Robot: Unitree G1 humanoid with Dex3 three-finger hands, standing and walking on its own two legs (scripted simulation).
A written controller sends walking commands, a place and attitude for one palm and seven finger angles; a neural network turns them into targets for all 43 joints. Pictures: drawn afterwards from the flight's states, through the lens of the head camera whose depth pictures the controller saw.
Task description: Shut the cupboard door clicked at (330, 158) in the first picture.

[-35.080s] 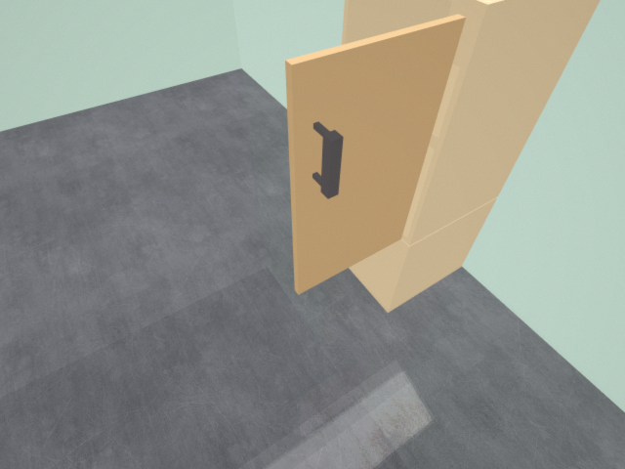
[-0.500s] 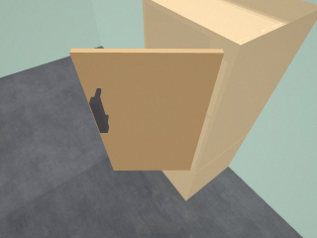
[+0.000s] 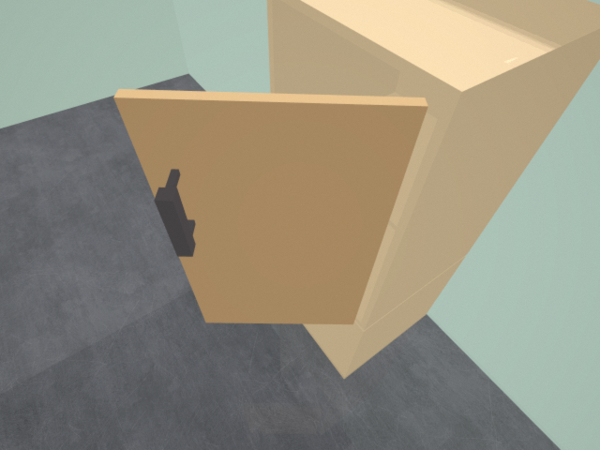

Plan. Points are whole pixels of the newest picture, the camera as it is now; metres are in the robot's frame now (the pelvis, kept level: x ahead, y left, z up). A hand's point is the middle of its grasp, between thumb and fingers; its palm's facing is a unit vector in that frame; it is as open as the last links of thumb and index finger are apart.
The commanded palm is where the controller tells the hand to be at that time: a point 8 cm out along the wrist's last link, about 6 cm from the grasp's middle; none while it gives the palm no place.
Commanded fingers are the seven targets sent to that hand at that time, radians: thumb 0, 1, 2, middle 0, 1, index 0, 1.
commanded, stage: raise the hand and make a fist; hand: left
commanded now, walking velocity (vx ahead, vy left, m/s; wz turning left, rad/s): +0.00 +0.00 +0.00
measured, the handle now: (180, 213) +0.40 +0.20 +0.08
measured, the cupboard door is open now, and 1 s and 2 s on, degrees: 54 54 54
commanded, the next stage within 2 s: bring the fist close to the handle in 1.88 s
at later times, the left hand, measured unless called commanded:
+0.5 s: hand out of the picture +0.12 +0.17 -0.03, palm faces +0.16 -0.99 -0.06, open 5.6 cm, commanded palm +0.11 +0.21 -0.02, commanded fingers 0.00 0.90 0.90 -0.69 -0.84 -0.69 -0.84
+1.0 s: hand (159, 404) +0.17 +0.17 +0.02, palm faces +0.05 -1.00 -0.05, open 3.4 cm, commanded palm +0.14 +0.22 +0.04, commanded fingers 0.00 0.90 0.90 -1.15 -1.34 -1.15 -1.34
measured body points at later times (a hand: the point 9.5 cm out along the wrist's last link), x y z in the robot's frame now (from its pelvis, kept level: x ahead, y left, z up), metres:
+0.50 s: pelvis -0.04 -0.05 -0.09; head +0.02 -0.03 +0.36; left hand +0.11 +0.22 -0.02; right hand +0.22 -0.26 -0.13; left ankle -0.02 +0.09 -0.74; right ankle -0.01 -0.13 -0.74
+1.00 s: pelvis -0.03 -0.02 -0.06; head +0.01 -0.01 +0.39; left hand +0.16 +0.23 +0.03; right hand +0.14 -0.26 -0.13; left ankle -0.02 +0.09 -0.74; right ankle -0.01 -0.13 -0.74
